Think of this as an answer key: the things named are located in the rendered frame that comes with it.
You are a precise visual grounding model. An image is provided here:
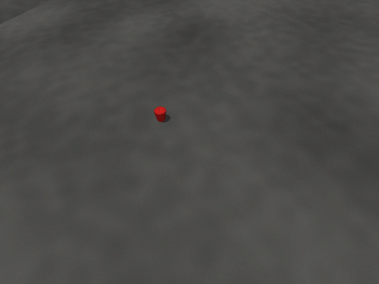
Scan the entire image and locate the cup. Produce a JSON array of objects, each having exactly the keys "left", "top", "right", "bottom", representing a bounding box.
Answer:
[{"left": 154, "top": 106, "right": 166, "bottom": 122}]

